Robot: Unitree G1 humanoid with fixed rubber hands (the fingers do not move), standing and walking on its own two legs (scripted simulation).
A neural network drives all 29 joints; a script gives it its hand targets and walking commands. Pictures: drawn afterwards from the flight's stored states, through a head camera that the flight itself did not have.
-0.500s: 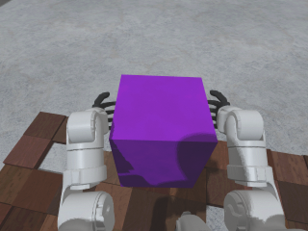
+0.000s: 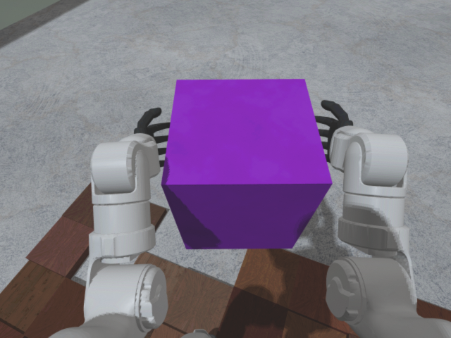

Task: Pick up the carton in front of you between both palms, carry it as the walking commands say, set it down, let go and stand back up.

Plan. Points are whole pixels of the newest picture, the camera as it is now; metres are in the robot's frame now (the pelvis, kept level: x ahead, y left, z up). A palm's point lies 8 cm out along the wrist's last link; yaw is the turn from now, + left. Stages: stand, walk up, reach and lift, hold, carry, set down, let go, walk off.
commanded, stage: carry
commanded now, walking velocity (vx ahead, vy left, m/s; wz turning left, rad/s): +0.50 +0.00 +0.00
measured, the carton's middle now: (239, 172) +0.39 +0.03 +0.09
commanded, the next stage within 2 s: none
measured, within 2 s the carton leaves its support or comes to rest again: neither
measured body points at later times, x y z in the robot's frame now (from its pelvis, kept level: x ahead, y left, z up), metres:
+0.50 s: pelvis +0.29 +0.01 -0.02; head +0.31 +0.00 +0.43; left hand +0.66 +0.14 +0.10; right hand +0.66 -0.16 +0.09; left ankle +0.13 +0.10 -0.71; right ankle +0.40 -0.07 -0.74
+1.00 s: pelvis +0.58 +0.05 -0.05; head +0.56 +0.06 +0.40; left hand +0.94 +0.22 +0.08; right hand +0.95 -0.08 +0.09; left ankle +0.69 +0.13 -0.79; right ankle +0.40 -0.07 -0.73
